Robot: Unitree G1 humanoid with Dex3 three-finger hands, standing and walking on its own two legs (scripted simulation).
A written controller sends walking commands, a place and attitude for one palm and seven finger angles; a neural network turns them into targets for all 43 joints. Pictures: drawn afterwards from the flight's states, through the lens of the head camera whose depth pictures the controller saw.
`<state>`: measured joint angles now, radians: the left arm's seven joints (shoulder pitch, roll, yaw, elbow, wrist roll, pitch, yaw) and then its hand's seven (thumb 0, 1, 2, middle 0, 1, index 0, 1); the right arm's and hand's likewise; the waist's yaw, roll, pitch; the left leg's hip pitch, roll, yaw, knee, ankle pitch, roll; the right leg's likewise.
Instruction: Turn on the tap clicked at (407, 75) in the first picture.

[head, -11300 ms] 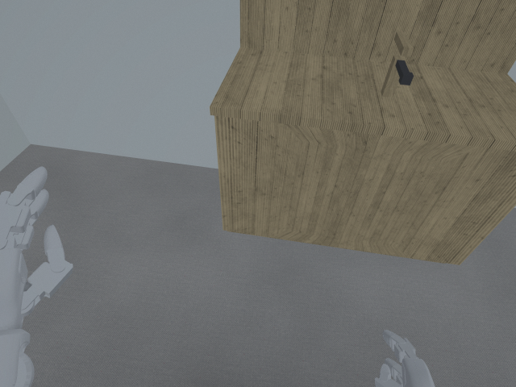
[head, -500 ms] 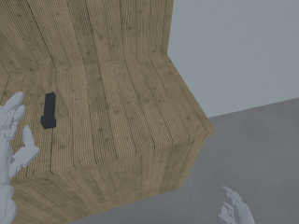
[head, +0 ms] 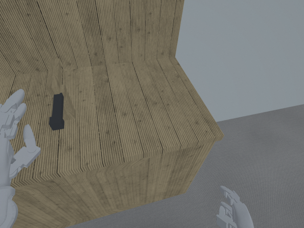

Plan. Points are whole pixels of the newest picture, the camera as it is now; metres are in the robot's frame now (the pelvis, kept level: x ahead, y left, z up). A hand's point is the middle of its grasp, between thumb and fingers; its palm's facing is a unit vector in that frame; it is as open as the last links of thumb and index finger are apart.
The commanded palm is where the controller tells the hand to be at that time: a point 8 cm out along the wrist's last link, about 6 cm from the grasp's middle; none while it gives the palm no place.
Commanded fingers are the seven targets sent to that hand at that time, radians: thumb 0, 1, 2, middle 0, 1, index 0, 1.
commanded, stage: come to a stop and stand still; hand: left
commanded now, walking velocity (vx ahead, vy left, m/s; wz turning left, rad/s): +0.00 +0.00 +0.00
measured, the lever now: (57, 122) +0.34 +0.29 +0.08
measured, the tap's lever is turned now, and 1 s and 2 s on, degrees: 0 0 0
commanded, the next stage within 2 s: look again from close up in 1.02 s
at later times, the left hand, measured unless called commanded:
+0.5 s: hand (17, 165) +0.19 +0.28 +0.14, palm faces +0.43 -0.82 -0.38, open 7.4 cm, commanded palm +0.12 +0.29 +0.17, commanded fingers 0.00 0.90 0.90 -0.20 -0.30 -0.20 -0.30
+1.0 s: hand (12, 179) +0.16 +0.26 +0.15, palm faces +0.43 -0.84 -0.34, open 7.4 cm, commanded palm +0.09 +0.29 +0.17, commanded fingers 0.00 0.90 0.90 -0.20 -0.30 -0.20 -0.30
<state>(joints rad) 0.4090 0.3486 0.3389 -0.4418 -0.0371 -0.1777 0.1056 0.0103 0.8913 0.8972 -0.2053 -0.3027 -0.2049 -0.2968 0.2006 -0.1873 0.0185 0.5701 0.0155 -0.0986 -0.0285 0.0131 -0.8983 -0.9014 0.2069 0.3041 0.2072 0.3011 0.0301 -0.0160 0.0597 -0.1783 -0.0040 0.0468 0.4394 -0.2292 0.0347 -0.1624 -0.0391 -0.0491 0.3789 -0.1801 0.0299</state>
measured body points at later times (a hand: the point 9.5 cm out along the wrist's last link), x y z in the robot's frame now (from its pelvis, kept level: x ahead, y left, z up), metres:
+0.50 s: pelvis -0.02 +0.00 -0.01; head +0.03 +0.04 +0.44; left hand +0.16 +0.32 +0.16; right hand +0.16 -0.23 -0.09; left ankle +0.01 +0.09 -0.74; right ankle +0.01 -0.14 -0.74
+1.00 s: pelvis -0.05 +0.00 -0.01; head -0.02 +0.02 +0.44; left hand +0.13 +0.31 +0.17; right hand +0.14 -0.21 -0.09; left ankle +0.01 +0.09 -0.74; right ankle +0.01 -0.14 -0.74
